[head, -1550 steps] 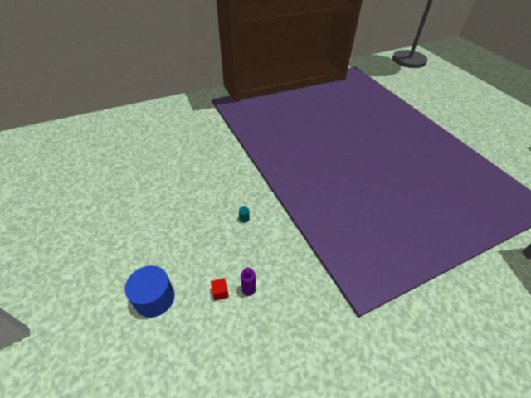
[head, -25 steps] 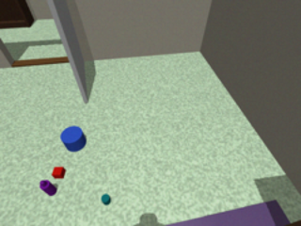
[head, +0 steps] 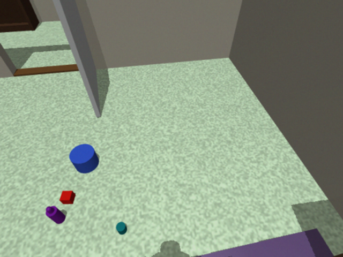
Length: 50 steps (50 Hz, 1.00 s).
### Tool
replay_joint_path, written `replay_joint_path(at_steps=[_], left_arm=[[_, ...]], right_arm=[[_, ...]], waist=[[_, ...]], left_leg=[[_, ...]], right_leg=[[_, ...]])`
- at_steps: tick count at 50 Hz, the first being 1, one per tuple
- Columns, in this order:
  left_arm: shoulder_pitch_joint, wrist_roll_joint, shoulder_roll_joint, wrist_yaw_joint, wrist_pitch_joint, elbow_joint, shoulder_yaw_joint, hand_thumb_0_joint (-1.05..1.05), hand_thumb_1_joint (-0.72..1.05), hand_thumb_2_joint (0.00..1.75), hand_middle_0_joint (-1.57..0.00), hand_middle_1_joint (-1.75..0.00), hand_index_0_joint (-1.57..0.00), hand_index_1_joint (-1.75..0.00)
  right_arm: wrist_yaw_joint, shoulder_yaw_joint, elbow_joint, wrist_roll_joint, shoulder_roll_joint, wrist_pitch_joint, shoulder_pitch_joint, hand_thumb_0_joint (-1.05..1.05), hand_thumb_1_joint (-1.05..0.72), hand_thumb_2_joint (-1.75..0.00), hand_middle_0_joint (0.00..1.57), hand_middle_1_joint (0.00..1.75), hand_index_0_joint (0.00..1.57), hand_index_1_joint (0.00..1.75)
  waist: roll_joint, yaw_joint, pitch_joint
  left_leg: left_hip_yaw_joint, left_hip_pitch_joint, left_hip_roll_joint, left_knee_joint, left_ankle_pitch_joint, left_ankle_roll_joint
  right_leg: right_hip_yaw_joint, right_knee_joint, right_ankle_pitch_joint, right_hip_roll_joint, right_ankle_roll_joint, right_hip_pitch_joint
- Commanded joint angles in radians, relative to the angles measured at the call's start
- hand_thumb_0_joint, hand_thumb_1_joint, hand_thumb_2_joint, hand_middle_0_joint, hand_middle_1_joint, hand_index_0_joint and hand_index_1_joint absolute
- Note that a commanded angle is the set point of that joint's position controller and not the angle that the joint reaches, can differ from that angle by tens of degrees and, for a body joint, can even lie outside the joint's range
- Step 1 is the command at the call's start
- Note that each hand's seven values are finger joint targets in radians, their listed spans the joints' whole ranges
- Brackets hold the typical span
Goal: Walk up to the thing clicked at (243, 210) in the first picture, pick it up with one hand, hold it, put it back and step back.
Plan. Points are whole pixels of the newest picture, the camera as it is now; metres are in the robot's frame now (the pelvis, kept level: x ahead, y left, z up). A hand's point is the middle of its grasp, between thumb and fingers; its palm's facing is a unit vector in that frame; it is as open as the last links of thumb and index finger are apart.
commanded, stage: stand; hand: left
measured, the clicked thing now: (121, 228) +0.42 +0.28 -0.77
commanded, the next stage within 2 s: walk up in 0.94 s
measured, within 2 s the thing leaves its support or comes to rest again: neither
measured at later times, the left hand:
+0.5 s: hand out of the picture +0.07 +0.25 -0.16, palm faces -0.03 -0.94 -0.34, open 7.4 cm
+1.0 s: hand out of the picture +0.06 +0.26 -0.16, palm faces -0.02 -0.94 -0.35, open 7.4 cm
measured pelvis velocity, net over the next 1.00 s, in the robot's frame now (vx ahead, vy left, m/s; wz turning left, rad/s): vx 0.00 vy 0.00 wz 0.00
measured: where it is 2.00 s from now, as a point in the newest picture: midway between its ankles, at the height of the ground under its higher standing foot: outside the picture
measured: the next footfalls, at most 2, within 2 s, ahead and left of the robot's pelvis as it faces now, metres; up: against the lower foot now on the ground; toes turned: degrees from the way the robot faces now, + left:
right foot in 1.50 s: +0.03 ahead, -0.04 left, +0.00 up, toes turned +2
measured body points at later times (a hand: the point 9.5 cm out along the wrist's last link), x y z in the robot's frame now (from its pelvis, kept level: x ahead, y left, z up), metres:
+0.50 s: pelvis +0.00 +0.00 +0.00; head +0.01 +0.00 +0.45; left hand +0.08 +0.30 -0.13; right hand +0.08 -0.30 -0.13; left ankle +0.00 +0.14 -0.75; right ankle -0.01 -0.12 -0.75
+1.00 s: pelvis +0.00 +0.00 +0.00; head +0.01 +0.00 +0.45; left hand +0.07 +0.31 -0.13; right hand +0.07 -0.30 -0.14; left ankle +0.00 +0.14 -0.75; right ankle -0.01 -0.12 -0.75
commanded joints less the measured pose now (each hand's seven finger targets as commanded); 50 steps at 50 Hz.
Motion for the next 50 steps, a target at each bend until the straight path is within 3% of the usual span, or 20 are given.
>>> replay_joint_path(at_steps=[1, 5, 14, 46, 47, 49, 50], left_arm=[[-0.033, 0.0, 0.222, 0.022, -0.025, -0.06, 0.045, 0.0, 0.9, 0.9, -0.2, -0.3, -0.2, -0.3], [-0.039, 0.001, 0.211, 0.02, -0.023, -0.058, 0.042, 0.0, 0.9, 0.9, -0.2, -0.3, -0.2, -0.3], [-0.032, -0.001, 0.218, 0.022, -0.026, -0.061, 0.045, 0.0, 0.9, 0.9, -0.2, -0.3, -0.2, -0.3], [-0.023, 0.001, 0.217, 0.017, -0.022, -0.062, 0.046, 0.0, 0.9, 0.9, -0.2, -0.3, -0.2, -0.3], [-0.008, 0.004, 0.28, 0.033, -0.034, -0.069, 0.084, 0.0, 0.9, 0.9, -0.2, -0.3, -0.2, -0.3], [0.039, 0.008, 0.314, 0.048, -0.037, -0.07, 0.101, 0.0, 0.9, 0.9, -0.2, -0.3, -0.2, -0.3], [0.026, 0.011, 0.323, 0.052, -0.038, -0.079, 0.108, 0.0, 0.9, 0.9, -0.2, -0.3, -0.2, -0.3]], right_arm=[[-0.01, -0.043, -0.062, 0.0, -0.212, -0.02, -0.033, 0.0, -0.9, -0.9, 0.2, 0.3, 0.2, 0.3], [-0.01, -0.042, -0.059, 0.001, -0.211, -0.018, -0.032, 0.0, -0.9, -0.9, 0.2, 0.3, 0.2, 0.3], [-0.01, -0.044, -0.064, 0.0, -0.209, -0.018, -0.032, 0.0, -0.9, -0.9, 0.2, 0.3, 0.2, 0.3], [-0.009, -0.045, -0.062, -0.002, -0.209, -0.02, -0.017, 0.0, -0.9, -0.9, 0.2, 0.3, 0.2, 0.3], [0.003, -0.088, -0.088, -0.018, -0.266, 0.009, -0.023, 0.0, -0.9, -0.9, 0.2, 0.3, 0.2, 0.3], [0.009, -0.087, -0.117, -0.02, -0.223, 0.026, -0.023, 0.0, -0.9, -0.9, 0.2, 0.3, 0.2, 0.3], [0.013, -0.088, -0.126, -0.019, -0.211, 0.031, -0.018, 0.0, -0.9, -0.9, 0.2, 0.3, 0.2, 0.3]], waist=[[-0.013, 0.002, -0.097], [-0.001, -0.001, -0.063], [-0.011, 0.0, -0.093], [0.001, 0.002, -0.047], [0.06, 0.02, -0.035], [-0.03, 0.03, -0.061], [-0.065, 0.027, -0.06]], left_leg=[[-0.075, 0.021, 0.111, -0.034, 0.217, 0.037], [-0.071, -0.012, 0.101, -0.043, 0.14, 0.036], [-0.068, 0.023, 0.107, -0.034, 0.203, 0.036], [-0.072, -0.017, 0.104, -0.062, 0.103, 0.04], [-0.044, -0.056, 0.054, 0.017, 0.114, 0.058], [-0.014, -0.096, 0.027, 0.118, 0.061, 0.047], [-0.004, -0.11, 0.011, 0.177, -0.058, 0.042]], right_leg=[[0.087, -0.033, 0.182, -0.121, -0.022, 0.04], [0.093, -0.056, 0.122, -0.118, -0.02, 0.024], [0.092, -0.039, 0.179, -0.121, -0.025, 0.031], [0.099, -0.052, 0.09, -0.114, -0.026, 0.019], [0.107, -0.033, 0.137, -0.133, -0.043, 0.042], [0.187, -0.041, 0.158, -0.212, -0.095, 0.059], [0.22, -0.052, 0.152, -0.258, -0.134, 0.044]])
